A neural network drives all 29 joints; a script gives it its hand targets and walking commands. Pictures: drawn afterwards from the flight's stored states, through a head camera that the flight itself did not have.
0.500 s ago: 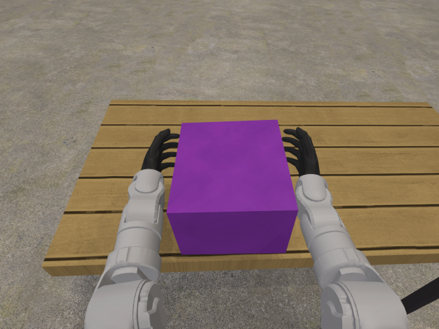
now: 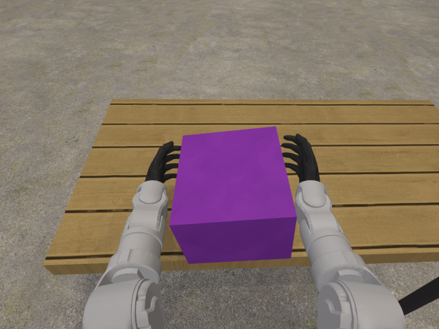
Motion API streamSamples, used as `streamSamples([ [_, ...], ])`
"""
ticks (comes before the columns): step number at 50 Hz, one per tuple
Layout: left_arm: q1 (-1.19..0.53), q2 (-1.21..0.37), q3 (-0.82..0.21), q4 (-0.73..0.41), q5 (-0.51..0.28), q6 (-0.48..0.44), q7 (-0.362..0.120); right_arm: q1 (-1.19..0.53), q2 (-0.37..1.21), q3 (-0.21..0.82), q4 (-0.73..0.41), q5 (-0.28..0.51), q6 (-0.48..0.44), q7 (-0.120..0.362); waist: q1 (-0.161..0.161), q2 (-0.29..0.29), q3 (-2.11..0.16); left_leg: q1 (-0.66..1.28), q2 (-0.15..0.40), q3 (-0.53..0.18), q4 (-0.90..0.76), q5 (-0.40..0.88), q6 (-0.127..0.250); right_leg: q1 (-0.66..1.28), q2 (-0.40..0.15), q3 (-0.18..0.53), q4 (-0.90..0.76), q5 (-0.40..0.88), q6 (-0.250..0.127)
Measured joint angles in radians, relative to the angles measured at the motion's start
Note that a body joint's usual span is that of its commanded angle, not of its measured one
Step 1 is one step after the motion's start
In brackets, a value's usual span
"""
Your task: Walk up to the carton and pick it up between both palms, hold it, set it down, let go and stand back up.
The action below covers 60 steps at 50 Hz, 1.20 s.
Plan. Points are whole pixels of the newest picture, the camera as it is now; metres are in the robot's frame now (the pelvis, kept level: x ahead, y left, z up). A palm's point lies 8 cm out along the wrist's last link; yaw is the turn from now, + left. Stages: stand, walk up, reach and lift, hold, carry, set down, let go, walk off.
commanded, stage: set down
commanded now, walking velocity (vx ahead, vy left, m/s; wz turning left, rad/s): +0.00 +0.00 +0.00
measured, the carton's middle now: (233, 193) +0.37 -0.02 +0.05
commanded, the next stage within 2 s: none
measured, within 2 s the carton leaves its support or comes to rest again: rests again in 1.20 s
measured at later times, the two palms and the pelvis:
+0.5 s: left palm (158, 184) +0.40 +0.13 +0.05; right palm (304, 183) +0.37 -0.16 +0.07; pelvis +0.00 +0.00 +0.00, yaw +0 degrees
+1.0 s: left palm (163, 185) +0.40 +0.12 +0.05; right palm (306, 192) +0.36 -0.17 +0.05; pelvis +0.00 +0.00 +0.00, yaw +0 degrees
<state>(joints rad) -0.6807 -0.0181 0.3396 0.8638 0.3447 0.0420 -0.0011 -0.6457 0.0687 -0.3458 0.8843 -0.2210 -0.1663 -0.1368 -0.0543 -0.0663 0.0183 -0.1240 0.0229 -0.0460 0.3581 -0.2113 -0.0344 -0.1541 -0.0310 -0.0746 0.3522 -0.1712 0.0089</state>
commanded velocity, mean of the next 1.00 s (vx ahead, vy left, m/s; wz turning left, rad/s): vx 0.00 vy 0.00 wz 0.00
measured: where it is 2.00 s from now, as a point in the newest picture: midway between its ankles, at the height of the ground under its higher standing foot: outside the picture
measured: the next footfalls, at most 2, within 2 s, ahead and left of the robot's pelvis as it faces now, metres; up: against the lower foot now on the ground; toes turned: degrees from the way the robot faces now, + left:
none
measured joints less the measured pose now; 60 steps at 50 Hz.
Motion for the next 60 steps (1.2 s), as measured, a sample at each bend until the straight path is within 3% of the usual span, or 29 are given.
streamSamples([
  [29, -0.001, 0.006, 0.018, 0.076, 0.000, -0.150, 0.007, 0.001, 0.016, -0.074, 0.073, -0.060, -0.131, -0.001, 0.000, 0.003, 0.019, -0.032, 0.000, 0.000, 0.000, 0.001, 0.000, -0.032, 0.000, 0.000, 0.000, 0.001, 0.000],
  [52, -0.007, -0.017, 0.045, 0.098, 0.000, -0.248, -0.001, 0.035, 0.016, -0.116, 0.091, -0.090, -0.181, -0.001, 0.000, 0.004, 0.032, -0.048, 0.000, 0.000, 0.000, 0.002, 0.000, -0.048, 0.000, 0.000, 0.000, 0.001, 0.000],
  [60, -0.025, 0.005, 0.059, 0.173, 0.000, -0.290, -0.007, 0.037, 0.017, -0.118, 0.113, -0.082, -0.208, -0.005, 0.000, 0.004, 0.016, -0.064, 0.000, 0.000, 0.000, 0.004, 0.000, -0.064, 0.000, 0.000, 0.000, 0.003, 0.000],
])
